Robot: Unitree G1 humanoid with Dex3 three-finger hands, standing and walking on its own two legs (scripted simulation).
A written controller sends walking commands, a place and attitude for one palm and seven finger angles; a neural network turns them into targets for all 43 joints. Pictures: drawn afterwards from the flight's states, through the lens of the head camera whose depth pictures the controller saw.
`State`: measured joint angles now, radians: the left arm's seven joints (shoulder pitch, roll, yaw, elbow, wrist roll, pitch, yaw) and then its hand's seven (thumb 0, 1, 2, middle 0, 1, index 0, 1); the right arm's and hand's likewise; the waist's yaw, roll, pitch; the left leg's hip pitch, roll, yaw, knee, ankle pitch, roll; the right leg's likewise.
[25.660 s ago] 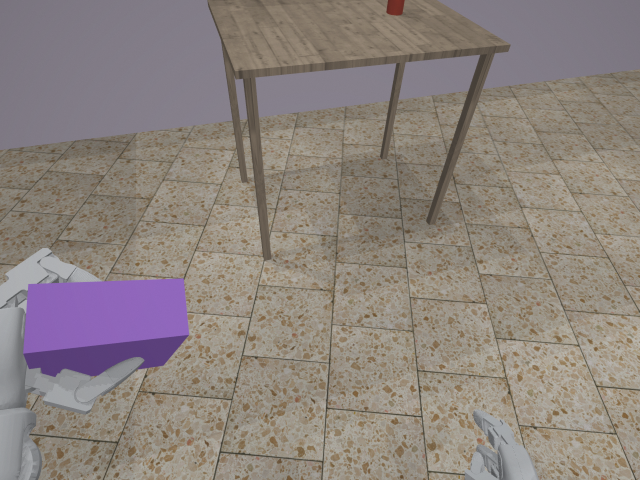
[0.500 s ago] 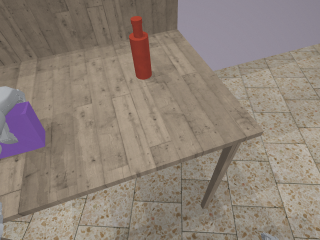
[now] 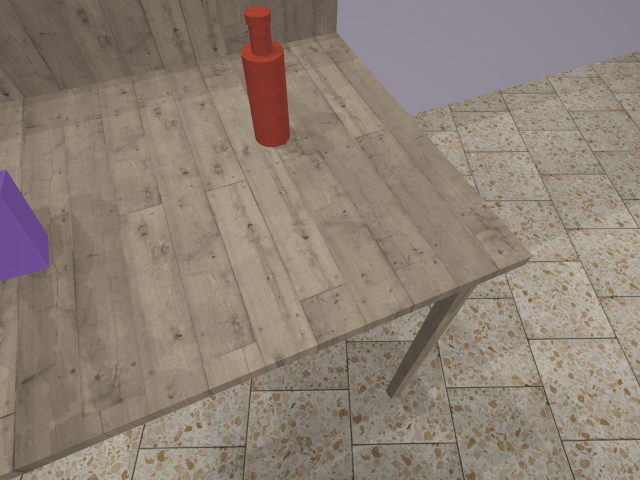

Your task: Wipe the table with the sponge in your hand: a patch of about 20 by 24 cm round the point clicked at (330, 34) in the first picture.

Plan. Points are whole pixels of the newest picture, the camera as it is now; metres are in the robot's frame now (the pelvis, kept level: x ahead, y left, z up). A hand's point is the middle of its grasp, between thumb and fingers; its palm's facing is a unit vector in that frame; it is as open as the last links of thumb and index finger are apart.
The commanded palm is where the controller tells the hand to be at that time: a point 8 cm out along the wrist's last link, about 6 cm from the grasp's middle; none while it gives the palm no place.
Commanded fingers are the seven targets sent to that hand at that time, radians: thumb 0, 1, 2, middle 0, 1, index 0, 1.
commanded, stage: wipe forward along the first lane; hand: left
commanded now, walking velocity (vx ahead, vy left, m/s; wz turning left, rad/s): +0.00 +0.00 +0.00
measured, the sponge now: out of the picture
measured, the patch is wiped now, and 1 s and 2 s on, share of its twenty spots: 0.35 0.40 0.55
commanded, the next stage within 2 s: slide across to the middle lane in 0.14 s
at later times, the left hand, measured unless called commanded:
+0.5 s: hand out of the picture +0.40 +0.43 +0.13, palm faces -0.16 +0.02 -0.99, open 9.6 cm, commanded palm +0.40 +0.39 +0.18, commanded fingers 0.00 0.10 1.30 -1.20 -1.60 -1.20 -1.60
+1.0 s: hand (36, 174) +0.43 +0.36 +0.13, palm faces -0.09 +0.02 -1.00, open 9.7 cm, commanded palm +0.42 +0.34 +0.18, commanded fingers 0.00 0.10 1.30 -1.20 -1.60 -1.20 -1.60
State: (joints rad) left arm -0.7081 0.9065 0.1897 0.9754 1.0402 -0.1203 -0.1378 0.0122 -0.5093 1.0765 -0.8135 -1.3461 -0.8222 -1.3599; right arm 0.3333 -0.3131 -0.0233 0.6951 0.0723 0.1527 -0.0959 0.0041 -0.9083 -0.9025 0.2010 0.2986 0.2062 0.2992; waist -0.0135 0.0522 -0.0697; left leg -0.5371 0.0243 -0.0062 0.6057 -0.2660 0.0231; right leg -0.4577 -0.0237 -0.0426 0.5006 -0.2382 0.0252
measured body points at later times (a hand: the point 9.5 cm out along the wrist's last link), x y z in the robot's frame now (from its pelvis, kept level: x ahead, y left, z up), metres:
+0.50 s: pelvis +0.02 +0.03 +0.00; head +0.08 +0.03 +0.45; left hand +0.41 +0.43 +0.19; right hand +0.09 -0.25 -0.12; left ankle +0.01 +0.10 -0.73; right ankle +0.00 -0.15 -0.73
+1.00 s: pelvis +0.03 +0.02 +0.01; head +0.07 +0.01 +0.46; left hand +0.43 +0.36 +0.19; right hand +0.17 -0.23 -0.11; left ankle +0.01 +0.10 -0.73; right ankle +0.00 -0.15 -0.73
